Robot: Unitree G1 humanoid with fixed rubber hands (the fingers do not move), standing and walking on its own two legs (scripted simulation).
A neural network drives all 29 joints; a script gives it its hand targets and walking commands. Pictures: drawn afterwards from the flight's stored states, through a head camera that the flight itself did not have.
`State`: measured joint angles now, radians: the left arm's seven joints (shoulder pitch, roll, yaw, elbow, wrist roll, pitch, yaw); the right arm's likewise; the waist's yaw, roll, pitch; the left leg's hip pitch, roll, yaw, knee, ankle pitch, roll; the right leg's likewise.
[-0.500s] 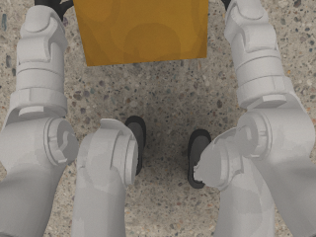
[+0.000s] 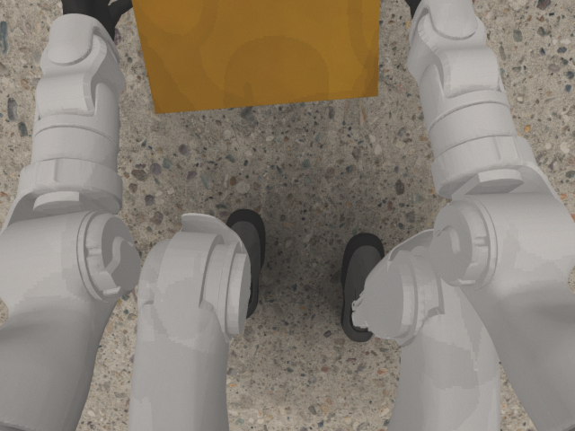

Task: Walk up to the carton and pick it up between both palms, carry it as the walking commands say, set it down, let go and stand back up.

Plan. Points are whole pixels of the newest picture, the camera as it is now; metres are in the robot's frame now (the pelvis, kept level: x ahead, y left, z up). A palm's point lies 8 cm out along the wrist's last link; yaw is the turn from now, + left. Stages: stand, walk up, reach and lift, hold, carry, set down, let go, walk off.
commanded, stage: set down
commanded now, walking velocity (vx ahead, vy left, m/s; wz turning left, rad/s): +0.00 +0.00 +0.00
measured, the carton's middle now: (261, 1) +0.55 +0.10 -0.27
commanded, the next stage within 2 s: let go in 1.90 s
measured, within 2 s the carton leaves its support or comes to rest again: rests again in 0.04 s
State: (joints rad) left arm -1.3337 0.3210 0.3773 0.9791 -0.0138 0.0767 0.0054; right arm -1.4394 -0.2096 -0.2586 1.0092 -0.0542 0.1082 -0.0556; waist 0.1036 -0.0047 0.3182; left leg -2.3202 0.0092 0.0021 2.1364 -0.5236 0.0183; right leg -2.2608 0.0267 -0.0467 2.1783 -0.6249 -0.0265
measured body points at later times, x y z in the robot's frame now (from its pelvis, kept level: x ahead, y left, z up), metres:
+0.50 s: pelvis -0.01 +0.00 -0.01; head +0.36 +0.01 +0.23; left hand +0.49 +0.29 -0.19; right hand +0.56 -0.11 -0.21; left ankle +0.12 +0.12 -0.34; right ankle +0.10 -0.11 -0.34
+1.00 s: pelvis +0.00 +0.01 +0.05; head +0.32 +0.04 +0.35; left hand +0.54 +0.29 -0.04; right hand +0.60 -0.11 -0.04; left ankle +0.12 +0.12 -0.34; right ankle +0.09 -0.11 -0.34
